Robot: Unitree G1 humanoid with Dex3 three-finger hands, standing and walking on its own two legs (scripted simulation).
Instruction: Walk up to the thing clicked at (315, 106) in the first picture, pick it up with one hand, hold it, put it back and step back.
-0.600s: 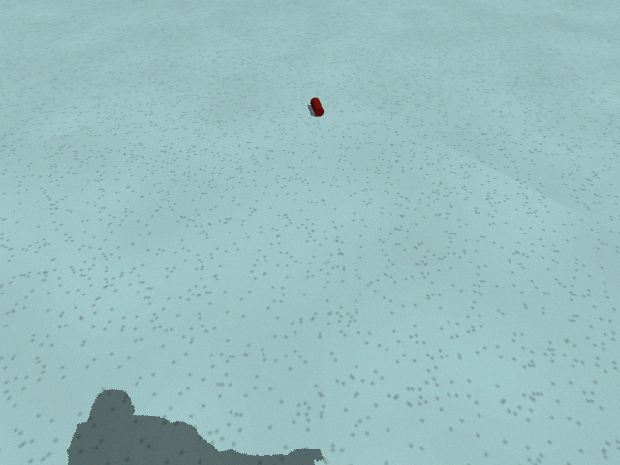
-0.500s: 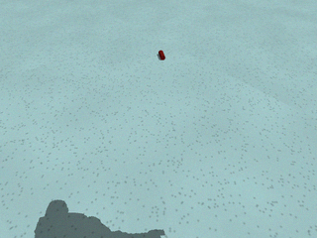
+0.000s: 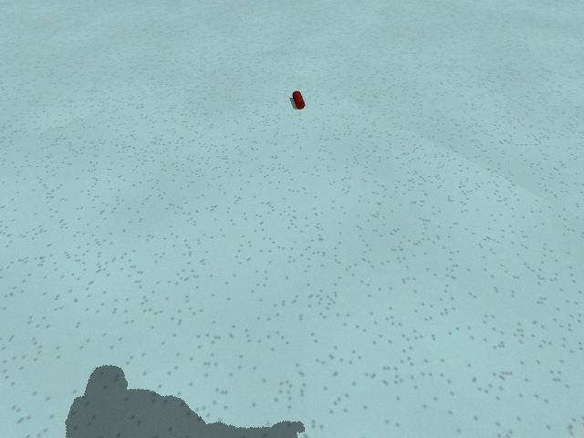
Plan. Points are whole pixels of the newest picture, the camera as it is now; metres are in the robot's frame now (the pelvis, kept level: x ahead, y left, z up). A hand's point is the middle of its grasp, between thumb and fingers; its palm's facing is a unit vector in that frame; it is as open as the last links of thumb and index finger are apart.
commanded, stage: stand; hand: left
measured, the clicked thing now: (298, 100) +2.25 -0.07 -0.75
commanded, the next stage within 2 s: walk up in 0.52 s
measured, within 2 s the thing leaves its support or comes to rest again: neither
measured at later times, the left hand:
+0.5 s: hand out of the picture +0.08 +0.25 -0.15, palm faces -0.03 -0.94 -0.34, open 7.4 cm
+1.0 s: hand (152, 368) +0.27 +0.24 -0.13, palm faces -0.28 -0.80 -0.53, open 7.4 cm
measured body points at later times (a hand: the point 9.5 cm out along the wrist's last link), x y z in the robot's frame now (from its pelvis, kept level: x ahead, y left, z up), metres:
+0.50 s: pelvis +0.00 +0.00 +0.00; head +0.01 +0.00 +0.45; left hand +0.08 +0.30 -0.13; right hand +0.08 -0.30 -0.13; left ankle +0.00 +0.12 -0.75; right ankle +0.00 -0.12 -0.75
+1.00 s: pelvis +0.13 -0.05 -0.03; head +0.11 -0.08 +0.41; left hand +0.29 +0.28 -0.10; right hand +0.15 -0.41 -0.14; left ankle +0.15 +0.07 -0.70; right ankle +0.07 -0.19 -0.75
